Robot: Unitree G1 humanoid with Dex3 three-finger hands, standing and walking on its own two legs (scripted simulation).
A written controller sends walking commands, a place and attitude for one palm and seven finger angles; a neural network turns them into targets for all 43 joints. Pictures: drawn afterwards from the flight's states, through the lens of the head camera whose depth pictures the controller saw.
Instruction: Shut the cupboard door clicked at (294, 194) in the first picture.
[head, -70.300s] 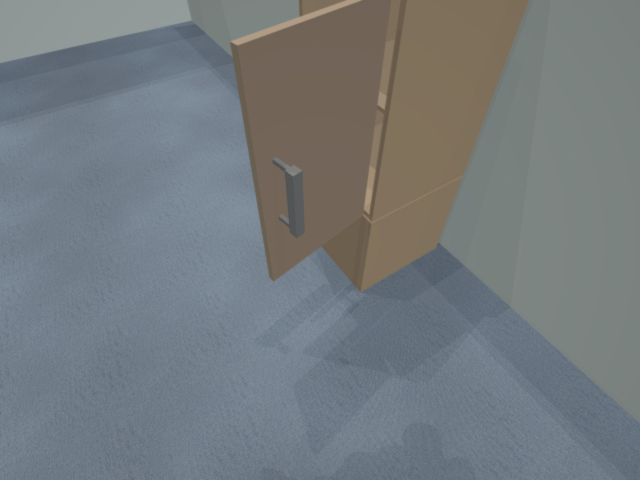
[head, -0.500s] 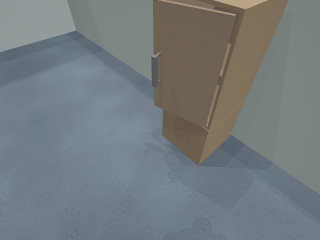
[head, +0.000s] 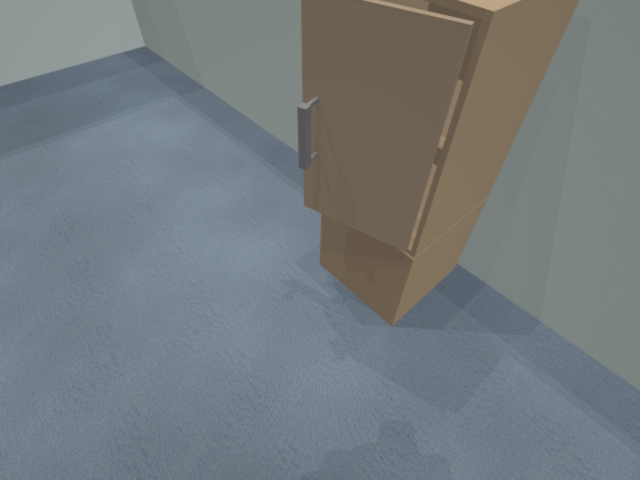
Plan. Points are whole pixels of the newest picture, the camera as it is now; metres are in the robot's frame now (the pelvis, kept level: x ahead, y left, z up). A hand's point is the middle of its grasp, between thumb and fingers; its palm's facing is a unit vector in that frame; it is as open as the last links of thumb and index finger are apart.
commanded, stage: look to check the result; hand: left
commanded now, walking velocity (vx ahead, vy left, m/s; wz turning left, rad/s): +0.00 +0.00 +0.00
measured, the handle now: (309, 134) +0.88 +0.07 -0.07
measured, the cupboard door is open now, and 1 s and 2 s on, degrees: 15 15 15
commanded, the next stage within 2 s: walk to a spot facing it in 0.32 s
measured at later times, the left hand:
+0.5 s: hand out of the picture +0.05 +0.20 -0.17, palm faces +0.01 -0.97 -0.26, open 7.4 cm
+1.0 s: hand out of the picture +0.02 +0.23 -0.18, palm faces +0.27 -0.93 -0.26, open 7.4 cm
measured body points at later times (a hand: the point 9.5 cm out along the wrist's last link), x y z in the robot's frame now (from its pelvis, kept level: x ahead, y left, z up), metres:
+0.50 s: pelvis +0.02 -0.01 +0.00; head +0.02 -0.01 +0.45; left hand +0.05 +0.25 -0.15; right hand +0.06 -0.27 -0.15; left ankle +0.03 +0.11 -0.75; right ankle -0.01 -0.12 -0.75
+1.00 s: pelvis -0.01 +0.00 -0.01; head +0.04 +0.02 +0.44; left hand +0.00 +0.28 -0.16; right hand +0.08 -0.22 -0.16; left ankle +0.03 +0.11 -0.75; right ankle +0.01 -0.14 -0.69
